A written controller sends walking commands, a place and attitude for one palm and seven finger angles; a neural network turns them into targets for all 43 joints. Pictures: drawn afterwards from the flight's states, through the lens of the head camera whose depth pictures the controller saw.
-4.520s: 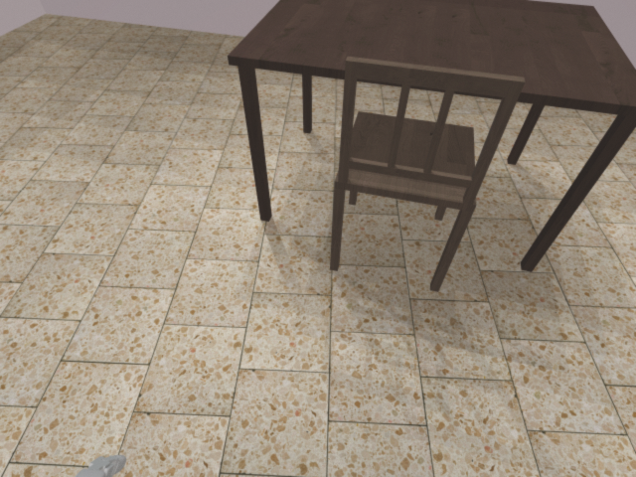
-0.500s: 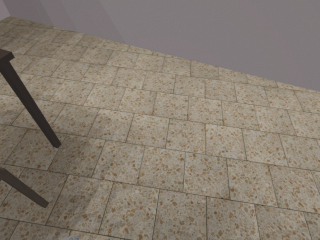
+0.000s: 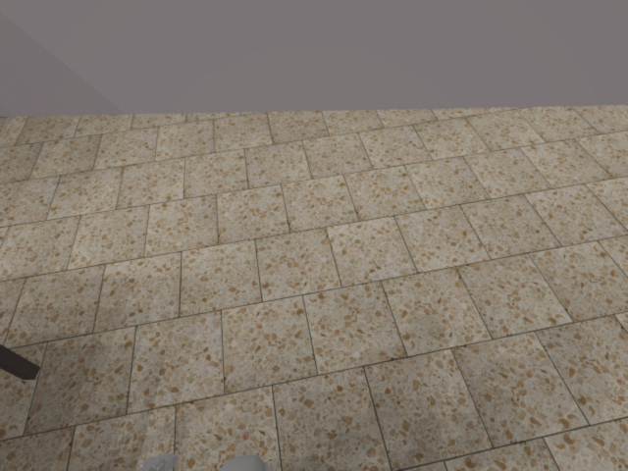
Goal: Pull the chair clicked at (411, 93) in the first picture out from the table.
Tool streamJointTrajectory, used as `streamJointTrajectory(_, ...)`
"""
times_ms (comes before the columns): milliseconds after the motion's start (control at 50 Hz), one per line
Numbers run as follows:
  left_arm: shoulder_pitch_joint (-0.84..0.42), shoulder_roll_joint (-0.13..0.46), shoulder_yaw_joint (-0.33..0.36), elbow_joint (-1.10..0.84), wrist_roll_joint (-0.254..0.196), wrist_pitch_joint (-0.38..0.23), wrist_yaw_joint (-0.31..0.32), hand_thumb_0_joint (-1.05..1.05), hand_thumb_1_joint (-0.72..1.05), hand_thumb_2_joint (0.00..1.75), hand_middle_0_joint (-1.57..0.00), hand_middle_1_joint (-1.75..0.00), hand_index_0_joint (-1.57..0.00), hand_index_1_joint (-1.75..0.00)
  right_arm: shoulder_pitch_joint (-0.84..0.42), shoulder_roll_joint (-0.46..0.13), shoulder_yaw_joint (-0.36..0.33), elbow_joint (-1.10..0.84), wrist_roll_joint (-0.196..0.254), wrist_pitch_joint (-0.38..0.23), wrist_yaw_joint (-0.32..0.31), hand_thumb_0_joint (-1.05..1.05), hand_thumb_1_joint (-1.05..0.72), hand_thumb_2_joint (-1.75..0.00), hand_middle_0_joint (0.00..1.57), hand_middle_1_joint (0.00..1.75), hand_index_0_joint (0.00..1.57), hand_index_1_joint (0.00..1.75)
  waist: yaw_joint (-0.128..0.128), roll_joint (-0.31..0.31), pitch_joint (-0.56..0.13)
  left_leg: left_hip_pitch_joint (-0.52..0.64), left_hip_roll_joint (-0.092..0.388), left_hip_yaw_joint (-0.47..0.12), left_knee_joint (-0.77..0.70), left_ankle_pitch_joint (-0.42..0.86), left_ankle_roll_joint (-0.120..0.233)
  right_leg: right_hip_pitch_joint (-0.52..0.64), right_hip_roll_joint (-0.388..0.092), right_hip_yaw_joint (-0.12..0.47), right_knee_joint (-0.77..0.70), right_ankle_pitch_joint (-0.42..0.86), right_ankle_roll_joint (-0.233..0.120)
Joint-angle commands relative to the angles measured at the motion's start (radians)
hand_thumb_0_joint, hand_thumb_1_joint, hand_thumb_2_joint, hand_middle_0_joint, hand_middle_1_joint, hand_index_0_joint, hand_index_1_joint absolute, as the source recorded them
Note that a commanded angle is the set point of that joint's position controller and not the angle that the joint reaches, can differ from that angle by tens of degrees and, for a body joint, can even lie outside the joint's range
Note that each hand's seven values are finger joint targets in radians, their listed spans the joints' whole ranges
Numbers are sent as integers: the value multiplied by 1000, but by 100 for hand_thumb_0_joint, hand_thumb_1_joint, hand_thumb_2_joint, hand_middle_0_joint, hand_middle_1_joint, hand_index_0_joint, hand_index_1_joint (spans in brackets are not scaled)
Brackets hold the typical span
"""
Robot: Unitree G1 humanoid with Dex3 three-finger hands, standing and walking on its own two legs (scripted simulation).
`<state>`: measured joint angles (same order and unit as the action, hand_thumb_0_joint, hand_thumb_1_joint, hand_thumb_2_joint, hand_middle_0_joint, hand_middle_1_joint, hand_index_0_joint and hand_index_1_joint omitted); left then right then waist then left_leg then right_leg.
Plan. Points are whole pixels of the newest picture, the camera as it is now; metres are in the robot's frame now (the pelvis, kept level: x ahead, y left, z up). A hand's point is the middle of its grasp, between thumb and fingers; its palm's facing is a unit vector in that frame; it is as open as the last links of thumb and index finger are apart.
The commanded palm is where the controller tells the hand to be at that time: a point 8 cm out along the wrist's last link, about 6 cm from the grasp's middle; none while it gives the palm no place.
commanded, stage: turn to face it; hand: left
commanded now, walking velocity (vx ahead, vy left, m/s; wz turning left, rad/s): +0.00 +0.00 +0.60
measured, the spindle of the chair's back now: out of the picture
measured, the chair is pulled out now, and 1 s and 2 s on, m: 0.00 0.00 0.00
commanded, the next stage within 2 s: none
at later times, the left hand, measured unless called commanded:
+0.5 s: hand out of the picture +0.09 +0.21 -0.16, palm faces +0.22 -0.95 -0.23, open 7.4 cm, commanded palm none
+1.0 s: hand out of the picture -0.05 +0.18 -0.17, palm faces +0.55 -0.80 -0.24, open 7.4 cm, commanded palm none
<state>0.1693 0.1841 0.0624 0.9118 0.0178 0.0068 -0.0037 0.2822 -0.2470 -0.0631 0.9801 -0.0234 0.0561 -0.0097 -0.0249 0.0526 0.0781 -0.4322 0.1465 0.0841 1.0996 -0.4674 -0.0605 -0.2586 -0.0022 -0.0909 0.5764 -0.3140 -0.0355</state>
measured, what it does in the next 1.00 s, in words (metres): steps on the spot, turning left: left foot, then right foot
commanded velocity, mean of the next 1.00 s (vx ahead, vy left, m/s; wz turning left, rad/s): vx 0.00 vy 0.00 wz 0.60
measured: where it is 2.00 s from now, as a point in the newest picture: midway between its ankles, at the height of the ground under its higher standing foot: outside the picture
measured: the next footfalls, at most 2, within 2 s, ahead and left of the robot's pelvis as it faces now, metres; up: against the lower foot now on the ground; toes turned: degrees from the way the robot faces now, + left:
left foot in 0.24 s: +0.12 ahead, +0.13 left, +0.00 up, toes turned +10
right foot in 0.60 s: +0.12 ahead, -0.14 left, +0.00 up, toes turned +13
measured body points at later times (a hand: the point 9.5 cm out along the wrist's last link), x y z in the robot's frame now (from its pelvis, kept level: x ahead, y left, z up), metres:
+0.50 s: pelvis +0.04 +0.00 +0.01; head +0.08 +0.01 +0.45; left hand +0.08 +0.26 -0.14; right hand +0.13 -0.23 -0.14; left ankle +0.08 +0.12 -0.73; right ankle +0.05 -0.15 -0.69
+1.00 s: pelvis +0.03 -0.02 -0.01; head +0.06 +0.01 +0.44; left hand -0.07 +0.22 -0.15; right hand +0.28 -0.19 -0.13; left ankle -0.03 +0.08 -0.73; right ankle +0.08 -0.15 -0.73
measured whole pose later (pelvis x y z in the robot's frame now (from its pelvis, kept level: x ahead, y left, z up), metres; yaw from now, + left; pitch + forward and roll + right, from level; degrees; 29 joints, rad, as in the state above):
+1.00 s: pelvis +0.03 -0.02 -0.01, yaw +31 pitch +1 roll +1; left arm 0.27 0.23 0.06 0.91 0.03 0.02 0.01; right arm 0.11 -0.27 -0.07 0.88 -0.02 0.05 0.03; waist 0.03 -0.04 0.08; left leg -0.29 0.03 0.09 0.59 -0.27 -0.02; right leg -0.27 -0.20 -0.25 0.66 -0.36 0.06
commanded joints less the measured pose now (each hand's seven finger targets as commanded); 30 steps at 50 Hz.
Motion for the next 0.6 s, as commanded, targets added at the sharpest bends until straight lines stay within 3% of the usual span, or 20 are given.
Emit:
streamJointTrajectory(0,34,143,17,-11,7,-32,25,0,90,90,-20,-30,-20,-30,36,-11,7,-37,-2,-43,-4,0,-90,-90,20,30,20,30,-5,-169,-89,-55,-21,-28,-72,97,-7,80,-238,160,-269,465,-118)
streamJointTrajectory(40,50,129,2,17,6,-39,27,0,90,90,-20,-30,-20,-30,36,12,18,-11,6,-46,-3,0,-90,-90,20,30,20,30,2,-167,-96,22,-42,-16,-225,118,-3,76,-228,117,-267,487,-113)
streamJointTrajectory(120,70,140,10,54,1,-30,36,0,90,90,-20,-30,-20,-30,-2,14,22,-4,9,-51,0,0,-90,-90,20,30,20,30,28,-201,-59,64,-69,8,-420,174,7,134,-245,73,-223,501,-93)
streamJointTrajectory(160,78,147,15,65,-2,-20,40,0,90,90,-20,-30,-20,-30,-3,1,17,-3,7,-50,3,0,-90,-90,20,30,20,30,28,-171,-45,121,-71,16,-514,254,15,120,-255,52,-162,469,-64)
streamJointTrajectory(180,85,144,18,63,-5,-14,40,0,90,90,-20,-30,-20,-30,14,-16,10,1,6,-49,4,0,-90,-90,20,30,20,30,19,-123,-48,186,-64,4,-564,358,27,77,-247,35,-103,422,-35)
streamJointTrajectory(200,103,125,19,56,-7,-6,39,0,90,90,-20,-30,-20,-30,51,-59,-1,1,3,-51,5,0,-90,-90,20,30,20,30,6,6,-67,248,9,-112,-604,580,71,8,-195,-9,6,291,11)
streamJointTrajectory(220,123,85,17,36,-11,0,40,0,90,90,-20,-30,-20,-30,80,-124,-15,-7,-4,-49,3,0,-90,-90,20,30,20,30,6,161,-76,273,150,-287,-658,780,159,-69,-106,-58,126,7,63)
streamJointTrajectory(240,87,75,12,15,-11,4,43,0,90,90,-20,-30,-20,-30,104,-139,-22,2,-6,-49,-5,0,-90,-90,20,30,20,30,-18,269,-89,281,232,-449,-763,786,251,-147,-37,-33,336,-316,80)
streamJointTrajectory(260,38,89,15,-2,-4,8,42,0,90,90,-20,-30,-20,-30,107,-147,-24,3,-4,-51,-14,0,-90,-90,20,30,20,30,-27,242,-81,257,242,-492,-787,688,287,-196,-47,46,478,-351,71)
streamJointTrajectory(280,9,91,23,-6,-2,6,37,0,90,90,-20,-30,-20,-30,84,-131,-27,-6,-5,-53,-17,0,-90,-90,20,30,20,30,-26,157,-83,252,222,-485,-785,600,292,-242,-63,83,542,-303,70)
streamJointTrajectory(320,0,77,26,-10,-3,2,27,0,90,90,-20,-30,-20,-30,18,-123,-27,-31,-5,-57,-16,0,-90,-90,20,30,20,30,-4,80,-111,265,154,-384,-769,583,256,-248,-69,98,509,-205,77)
streamJointTrajectory(360,13,70,26,-11,-6,6,23,0,90,90,-20,-30,-20,-30,-11,-125,-33,-50,-3,-56,-14,0,-90,-90,20,30,20,30,-1,74,-142,261,119,-332,-767,552,239,-207,-61,83,427,-177,84)
streamJointTrajectory(420,12,61,29,-28,-8,14,24,0,90,90,-20,-30,-20,-30,-17,-142,-44,-67,-6,-48,-8,0,-90,-90,20,30,20,30,-8,83,-143,223,104,-367,-779,462,240,-163,-40,75,325,-166,87)
streamJointTrajectory(480,43,62,31,-41,-9,12,25,0,90,90,-20,-30,-20,-30,-51,-159,-58,-93,-7,-38,-1,0,-90,-90,20,30,20,30,2,113,-160,188,77,-386,-764,418,225,-92,-18,58,201,-133,85)
streamJointTrajectory(540,142,85,39,-28,-10,6,28,0,90,90,-20,-30,-20,-30,-107,-159,-69,-124,-2,-26,8,0,-90,-90,20,30,20,30,51,98,-156,53,13,-370,-712,291,170,101,-4,32,-56,23,78)
streamJointTrajectory(560,185,133,48,-27,-2,-1,32,0,90,90,-20,-30,-20,-30,-121,-131,-67,-140,5,-22,14,0,-90,-90,20,30,20,30,75,10,-146,-58,-45,-323,-619,195,121,211,-74,92,-202,31,60)
streamJointTrajectory(580,191,233,68,-42,18,-9,40,0,90,90,-20,-30,-20,-30,-115,-51,-58,-168,11,-19,19,0,-90,-90,20,30,20,30,85,-285,-120,-247,-185,-155,-361,5,38,261,-349,398,-366,-141,-32)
